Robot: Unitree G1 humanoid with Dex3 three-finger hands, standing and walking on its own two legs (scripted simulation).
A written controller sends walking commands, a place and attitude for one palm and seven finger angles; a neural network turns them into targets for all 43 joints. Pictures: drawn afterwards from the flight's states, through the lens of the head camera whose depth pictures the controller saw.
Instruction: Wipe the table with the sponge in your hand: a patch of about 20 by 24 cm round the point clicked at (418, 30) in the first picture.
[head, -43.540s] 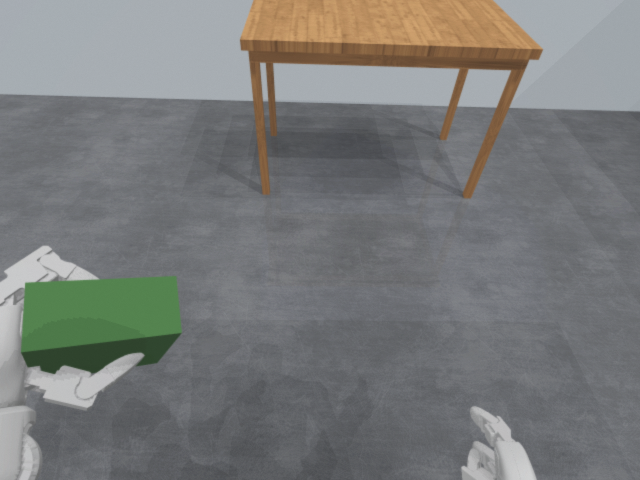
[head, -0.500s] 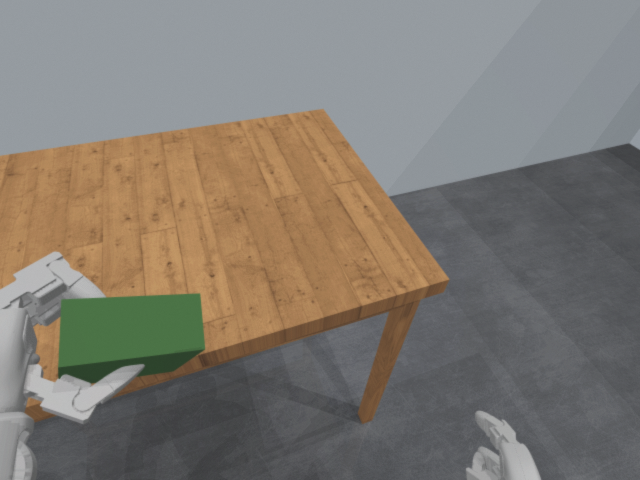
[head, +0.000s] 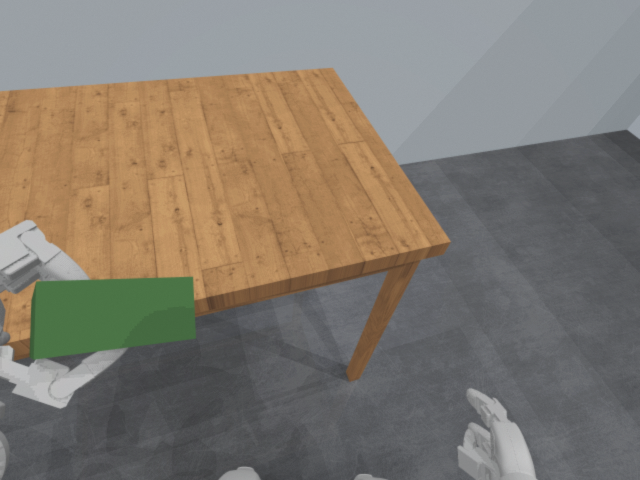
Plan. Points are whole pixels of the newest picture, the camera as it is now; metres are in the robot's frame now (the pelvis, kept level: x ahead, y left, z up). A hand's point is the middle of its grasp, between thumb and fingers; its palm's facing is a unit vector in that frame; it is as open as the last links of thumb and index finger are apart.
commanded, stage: step back with the hand held close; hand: left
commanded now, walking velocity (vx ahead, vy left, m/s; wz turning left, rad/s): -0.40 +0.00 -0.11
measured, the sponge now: (129, 316) +0.24 +0.20 +0.13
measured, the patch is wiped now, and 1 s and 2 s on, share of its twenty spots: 1.00 1.00 1.00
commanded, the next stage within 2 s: stop stepping back and stand still in 0.28 s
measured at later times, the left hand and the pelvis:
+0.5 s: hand out of the picture +0.08 +0.24 +0.17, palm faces +0.32 -0.87 -0.36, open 9.2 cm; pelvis -0.14 +0.00 +0.01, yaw -3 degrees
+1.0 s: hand out of the picture -0.03 +0.21 +0.19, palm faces +0.30 -0.89 -0.33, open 9.2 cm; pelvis -0.26 -0.01 +0.01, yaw -6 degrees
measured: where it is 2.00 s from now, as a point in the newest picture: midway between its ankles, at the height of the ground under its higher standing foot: outside the picture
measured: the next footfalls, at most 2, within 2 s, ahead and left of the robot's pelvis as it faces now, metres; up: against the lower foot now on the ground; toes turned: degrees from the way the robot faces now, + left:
right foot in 0.10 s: +0.00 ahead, -0.12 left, +0.00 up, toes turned -1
left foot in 0.40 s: -0.05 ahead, +0.14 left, +0.00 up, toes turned -1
